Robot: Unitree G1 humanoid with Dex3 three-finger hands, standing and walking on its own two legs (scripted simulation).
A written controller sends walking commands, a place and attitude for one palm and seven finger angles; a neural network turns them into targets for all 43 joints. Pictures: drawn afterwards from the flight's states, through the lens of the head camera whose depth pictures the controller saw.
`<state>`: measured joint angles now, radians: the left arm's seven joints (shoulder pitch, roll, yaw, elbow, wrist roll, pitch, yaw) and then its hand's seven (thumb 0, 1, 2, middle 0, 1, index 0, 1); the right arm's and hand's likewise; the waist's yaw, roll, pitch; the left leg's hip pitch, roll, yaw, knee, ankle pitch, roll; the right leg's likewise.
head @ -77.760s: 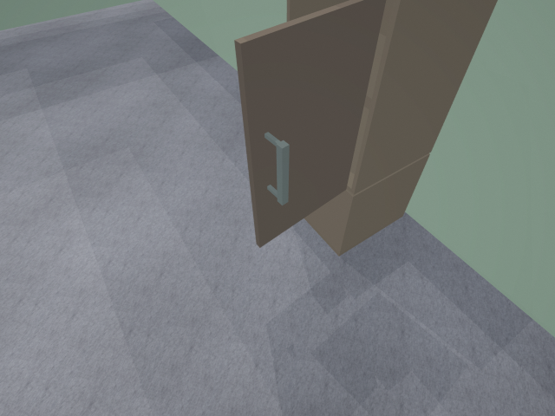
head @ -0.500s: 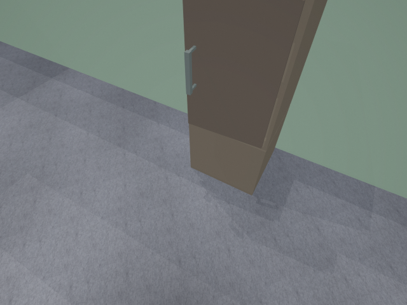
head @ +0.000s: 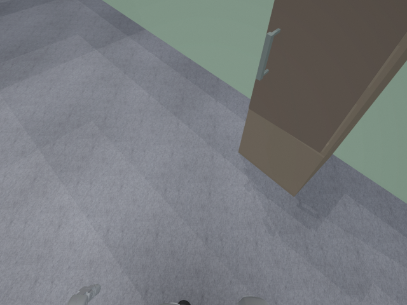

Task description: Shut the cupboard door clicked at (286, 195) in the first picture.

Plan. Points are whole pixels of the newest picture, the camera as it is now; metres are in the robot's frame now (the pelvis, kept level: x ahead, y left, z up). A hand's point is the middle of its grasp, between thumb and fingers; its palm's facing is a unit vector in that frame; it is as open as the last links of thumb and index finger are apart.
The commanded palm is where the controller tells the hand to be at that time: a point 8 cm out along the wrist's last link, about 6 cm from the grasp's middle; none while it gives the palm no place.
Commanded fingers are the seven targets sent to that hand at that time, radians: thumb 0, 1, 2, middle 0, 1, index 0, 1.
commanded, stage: walk to a spot facing it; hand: left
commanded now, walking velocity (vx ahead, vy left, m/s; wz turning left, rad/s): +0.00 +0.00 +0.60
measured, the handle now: (267, 55) +0.89 -0.21 -0.04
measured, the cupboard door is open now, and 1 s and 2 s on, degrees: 3 3 3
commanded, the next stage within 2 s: turn to face it in 1.30 s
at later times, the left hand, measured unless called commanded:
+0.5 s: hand out of the picture -0.04 +0.19 -0.19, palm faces +0.38 -0.89 -0.24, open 7.4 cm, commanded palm none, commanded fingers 0.00 0.90 0.90 -0.20 -0.30 -0.20 -0.30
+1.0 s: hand out of the picture +0.00 +0.18 -0.15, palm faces +0.61 -0.75 -0.27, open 7.4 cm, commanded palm none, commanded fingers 0.00 0.90 0.90 -0.20 -0.30 -0.20 -0.30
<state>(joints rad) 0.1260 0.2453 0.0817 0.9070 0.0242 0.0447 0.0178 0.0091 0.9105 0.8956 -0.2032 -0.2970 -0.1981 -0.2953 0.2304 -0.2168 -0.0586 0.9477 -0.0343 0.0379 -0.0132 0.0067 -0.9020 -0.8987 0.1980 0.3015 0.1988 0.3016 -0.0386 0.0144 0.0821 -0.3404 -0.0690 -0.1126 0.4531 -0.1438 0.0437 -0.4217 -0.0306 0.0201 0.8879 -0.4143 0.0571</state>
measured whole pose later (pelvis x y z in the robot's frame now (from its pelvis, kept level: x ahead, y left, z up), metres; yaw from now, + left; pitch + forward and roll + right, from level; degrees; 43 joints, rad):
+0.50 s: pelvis -0.01 -0.02 -0.02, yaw +21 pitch +0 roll +1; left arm 0.27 0.22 0.07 0.90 0.03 0.02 0.02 0.01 0.90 0.89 -0.21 -0.30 -0.20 -0.30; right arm 0.12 -0.23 -0.07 0.89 -0.02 0.05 0.03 0.01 -0.91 -0.90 0.19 0.30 0.19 0.30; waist 0.01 -0.05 0.12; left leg -0.31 0.00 0.05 0.62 -0.28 -0.01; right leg -0.26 -0.17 -0.19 0.75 -0.46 0.05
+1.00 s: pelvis +0.08 -0.01 +0.00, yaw +38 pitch +1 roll +2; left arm 0.29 0.18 0.06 0.90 0.03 -0.04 0.00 0.01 0.91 0.90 -0.20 -0.30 -0.20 -0.30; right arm 0.26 -0.24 -0.08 0.96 -0.03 0.05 0.04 0.01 -0.91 -0.90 0.19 0.30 0.20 0.30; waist -0.03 0.03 0.03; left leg -0.56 0.01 -0.01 1.20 -0.30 -0.01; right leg -0.18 -0.09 -0.18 0.48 -0.31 -0.01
